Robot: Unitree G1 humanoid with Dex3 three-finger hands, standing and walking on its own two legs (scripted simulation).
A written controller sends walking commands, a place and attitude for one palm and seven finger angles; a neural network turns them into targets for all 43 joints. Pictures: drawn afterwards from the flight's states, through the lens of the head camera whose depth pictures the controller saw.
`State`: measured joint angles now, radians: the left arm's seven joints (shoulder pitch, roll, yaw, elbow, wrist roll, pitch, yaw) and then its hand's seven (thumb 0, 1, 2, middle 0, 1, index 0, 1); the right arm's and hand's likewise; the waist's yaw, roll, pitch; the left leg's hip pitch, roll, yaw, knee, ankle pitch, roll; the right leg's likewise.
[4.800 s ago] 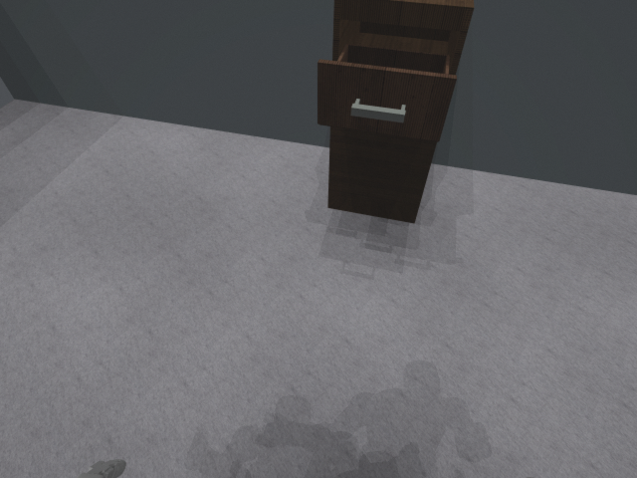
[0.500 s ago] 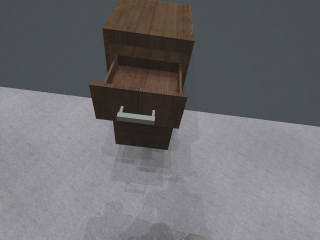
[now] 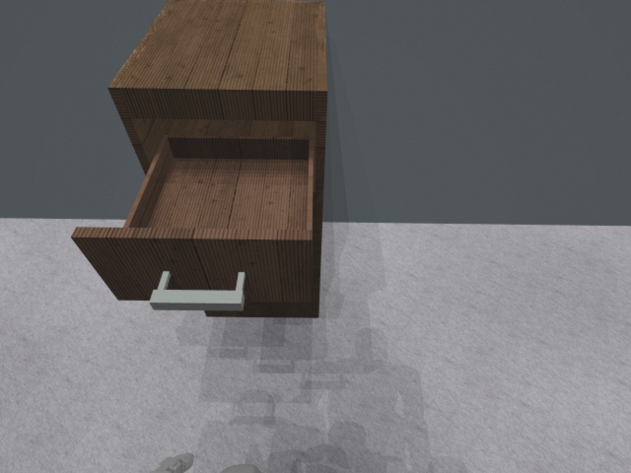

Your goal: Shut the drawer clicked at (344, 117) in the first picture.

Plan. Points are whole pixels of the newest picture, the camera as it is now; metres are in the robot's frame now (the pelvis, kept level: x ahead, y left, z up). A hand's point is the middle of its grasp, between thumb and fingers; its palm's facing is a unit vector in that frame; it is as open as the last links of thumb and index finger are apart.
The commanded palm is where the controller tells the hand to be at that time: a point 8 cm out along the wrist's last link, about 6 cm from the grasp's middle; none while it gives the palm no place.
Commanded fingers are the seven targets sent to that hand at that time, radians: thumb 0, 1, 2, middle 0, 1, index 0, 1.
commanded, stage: take the last steps up to it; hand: left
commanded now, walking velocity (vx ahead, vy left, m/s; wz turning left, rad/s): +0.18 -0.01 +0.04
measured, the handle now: (200, 288) +0.39 +0.19 -0.05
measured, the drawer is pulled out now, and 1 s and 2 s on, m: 0.30 0.30 0.30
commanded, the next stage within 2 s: come to a stop and stand still in 0.14 s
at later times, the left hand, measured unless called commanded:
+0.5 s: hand out of the picture +0.08 +0.18 -0.17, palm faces +0.07 -0.98 -0.16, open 7.4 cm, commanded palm none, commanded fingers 0.00 0.90 0.90 -0.20 -0.30 -0.20 -0.30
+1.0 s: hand out of the picture +0.10 +0.18 -0.15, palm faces +0.08 -0.96 -0.26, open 7.3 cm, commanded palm none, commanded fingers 0.00 0.90 0.90 -0.20 -0.30 -0.20 -0.30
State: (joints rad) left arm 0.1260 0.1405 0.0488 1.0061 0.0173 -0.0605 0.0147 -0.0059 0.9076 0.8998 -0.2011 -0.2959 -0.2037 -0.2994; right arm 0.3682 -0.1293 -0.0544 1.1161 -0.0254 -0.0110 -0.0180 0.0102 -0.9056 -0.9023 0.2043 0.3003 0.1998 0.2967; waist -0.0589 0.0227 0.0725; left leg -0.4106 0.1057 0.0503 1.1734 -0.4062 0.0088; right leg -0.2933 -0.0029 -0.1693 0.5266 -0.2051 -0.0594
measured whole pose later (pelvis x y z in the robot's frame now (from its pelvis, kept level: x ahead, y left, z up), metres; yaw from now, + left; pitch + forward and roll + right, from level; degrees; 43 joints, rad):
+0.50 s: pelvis +0.10 +0.01 +0.01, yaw +0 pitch -2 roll +0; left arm 0.29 0.15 0.03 1.10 0.02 0.03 0.03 0.00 0.91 0.90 -0.20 -0.30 -0.20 -0.30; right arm 0.16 -0.15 -0.03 1.06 -0.01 -0.01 -0.05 0.00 -0.95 -0.90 0.21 0.30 0.20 0.30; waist 0.03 -0.04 0.08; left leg -0.19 0.03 0.14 0.43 -0.20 0.03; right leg -0.31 -0.07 -0.04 0.73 -0.39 0.03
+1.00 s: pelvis +0.05 -0.02 +0.01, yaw +0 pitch -1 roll +2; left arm 0.22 0.17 0.06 1.02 0.03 0.01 0.03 0.00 0.90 0.90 -0.20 -0.30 -0.21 -0.30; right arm 0.19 -0.19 -0.06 1.03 -0.01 0.04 -0.01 0.01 -0.91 -0.90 0.20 0.30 0.20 0.30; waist 0.04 0.00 0.06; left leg -0.23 0.01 0.03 0.65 -0.40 -0.03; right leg -0.28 -0.06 -0.06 0.47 -0.17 -0.01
